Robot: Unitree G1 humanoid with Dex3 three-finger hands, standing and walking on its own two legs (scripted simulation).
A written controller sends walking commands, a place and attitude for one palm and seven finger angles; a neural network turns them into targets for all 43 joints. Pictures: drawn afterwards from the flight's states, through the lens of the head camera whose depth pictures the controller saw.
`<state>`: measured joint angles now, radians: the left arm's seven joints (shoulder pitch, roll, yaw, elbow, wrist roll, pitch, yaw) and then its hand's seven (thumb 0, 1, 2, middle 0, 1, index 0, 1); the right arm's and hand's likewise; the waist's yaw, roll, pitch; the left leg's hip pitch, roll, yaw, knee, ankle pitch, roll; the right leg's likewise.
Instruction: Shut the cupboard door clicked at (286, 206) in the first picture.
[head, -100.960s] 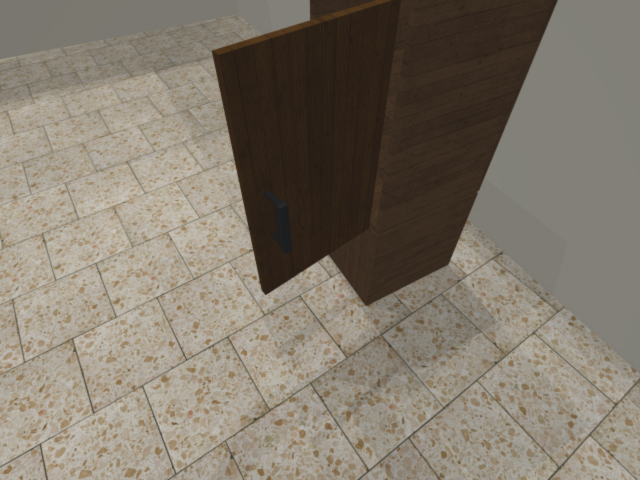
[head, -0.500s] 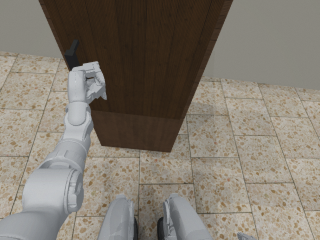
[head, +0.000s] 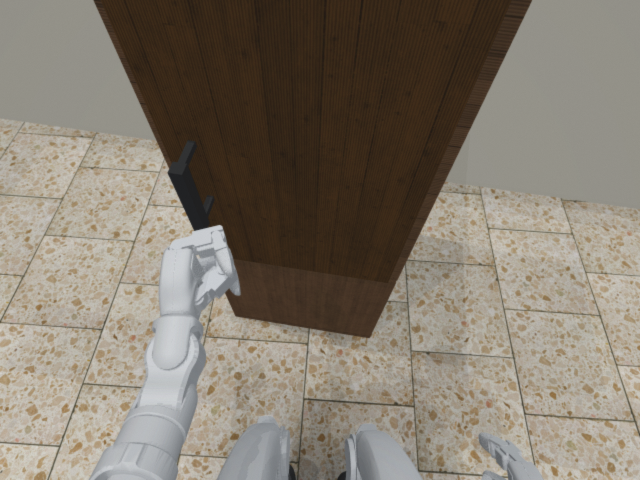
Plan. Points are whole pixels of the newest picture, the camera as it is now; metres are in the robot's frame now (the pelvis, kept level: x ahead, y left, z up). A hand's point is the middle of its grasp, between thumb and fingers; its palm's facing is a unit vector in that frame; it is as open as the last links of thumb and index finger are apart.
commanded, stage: pull the fist back off the door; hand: left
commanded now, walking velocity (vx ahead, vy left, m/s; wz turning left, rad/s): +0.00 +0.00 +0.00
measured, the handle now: (195, 189) +0.49 +0.19 +0.02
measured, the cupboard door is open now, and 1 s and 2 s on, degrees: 0 0 0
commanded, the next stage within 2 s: draw the hand back to the body in 0.06 s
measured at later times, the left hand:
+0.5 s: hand (191, 291) +0.31 +0.14 +0.09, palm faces +0.06 -1.00 -0.05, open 3.1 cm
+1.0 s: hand (45, 304) +0.26 +0.22 +0.18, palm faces +0.25 -0.92 -0.30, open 3.5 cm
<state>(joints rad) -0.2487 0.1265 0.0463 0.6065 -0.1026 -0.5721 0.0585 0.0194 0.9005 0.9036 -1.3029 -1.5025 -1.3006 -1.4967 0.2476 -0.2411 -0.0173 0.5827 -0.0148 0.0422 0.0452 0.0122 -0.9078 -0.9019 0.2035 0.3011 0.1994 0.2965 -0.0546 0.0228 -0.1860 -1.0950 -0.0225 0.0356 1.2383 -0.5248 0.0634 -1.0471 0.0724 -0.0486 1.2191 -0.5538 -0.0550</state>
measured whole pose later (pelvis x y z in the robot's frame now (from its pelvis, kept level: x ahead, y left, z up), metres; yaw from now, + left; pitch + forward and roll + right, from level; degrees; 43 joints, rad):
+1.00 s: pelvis +0.03 +0.00 +0.10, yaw +2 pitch +1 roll -1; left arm 0.35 0.30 0.09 -0.15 -0.07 -0.04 0.10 0.02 0.90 0.90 -0.96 -1.12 -0.96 -1.12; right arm 0.21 -0.23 0.05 0.52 0.04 0.01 -0.10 0.02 -0.91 -0.90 0.20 0.30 0.20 0.30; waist 0.03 0.06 -0.07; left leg -0.32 -0.06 0.01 0.61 -0.32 0.07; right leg -0.26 0.05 -0.02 0.59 -0.35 -0.04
